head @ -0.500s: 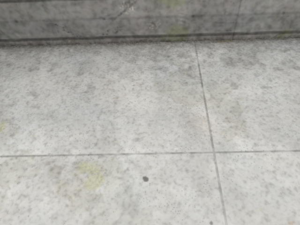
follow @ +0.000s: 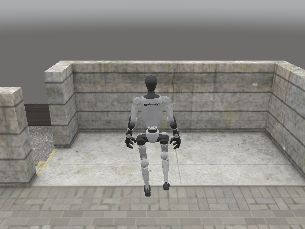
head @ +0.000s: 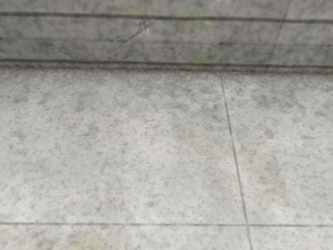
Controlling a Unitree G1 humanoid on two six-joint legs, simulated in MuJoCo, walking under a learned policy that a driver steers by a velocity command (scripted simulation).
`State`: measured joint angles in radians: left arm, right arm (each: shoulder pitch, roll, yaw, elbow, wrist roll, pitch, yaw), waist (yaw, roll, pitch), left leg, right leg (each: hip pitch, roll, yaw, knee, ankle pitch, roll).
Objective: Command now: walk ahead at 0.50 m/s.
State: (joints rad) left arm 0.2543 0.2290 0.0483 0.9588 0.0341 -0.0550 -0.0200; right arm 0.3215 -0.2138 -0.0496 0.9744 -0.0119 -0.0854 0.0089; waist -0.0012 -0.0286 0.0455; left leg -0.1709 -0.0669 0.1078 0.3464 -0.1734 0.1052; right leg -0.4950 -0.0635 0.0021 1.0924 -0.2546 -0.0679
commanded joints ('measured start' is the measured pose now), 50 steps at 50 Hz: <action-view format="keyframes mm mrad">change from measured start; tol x32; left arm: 1 24 27 5 -32 5 16 -10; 13 -329 29 -11 -146 -12 0 -8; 19 268 238 69 4 34 -31 30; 50 37 87 17 -93 -37 -52 39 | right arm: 1 65 -96 -14 -10 6 -23 -4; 50 -34 -185 -67 -88 6 52 -11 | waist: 1 24 78 18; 50 -44 -3 -88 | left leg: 1 33 267 -224 -224 204 101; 17 253 257 -89 200 837 45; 20 -413 7 -131 989 -332 -12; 40 -468 113 18 302 123 2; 46 167 94 -130 117 -70 182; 47 466 419 -670 71 196 361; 50 209 362 -473 -10 653 277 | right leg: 1 -111 -45 -8 -47 93 24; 17 263 114 -124 -625 118 -80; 20 794 -351 679 -812 -30 -284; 26 302 -177 120 -958 167 -111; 44 639 -203 -249 -550 1075 -52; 46 364 -163 -265 -41 708 -4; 47 -100 74 -222 357 -307 64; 50 -171 -8 18 270 -120 62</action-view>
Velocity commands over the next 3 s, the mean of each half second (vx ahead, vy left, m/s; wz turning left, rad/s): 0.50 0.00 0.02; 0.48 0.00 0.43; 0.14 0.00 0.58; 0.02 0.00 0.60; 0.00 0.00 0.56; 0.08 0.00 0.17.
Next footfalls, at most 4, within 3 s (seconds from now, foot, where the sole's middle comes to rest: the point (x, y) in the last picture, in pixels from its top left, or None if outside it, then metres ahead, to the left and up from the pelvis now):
0.36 right None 0.36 -0.11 -0.78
0.92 left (148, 218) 0.62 0.08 -0.78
1.52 right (168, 174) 0.84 0.00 -0.78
2.00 left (137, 214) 0.64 0.13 -0.78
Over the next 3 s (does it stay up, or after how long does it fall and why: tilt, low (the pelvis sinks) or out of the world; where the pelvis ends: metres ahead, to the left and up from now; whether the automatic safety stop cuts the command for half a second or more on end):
stays up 0.71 0.05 0.00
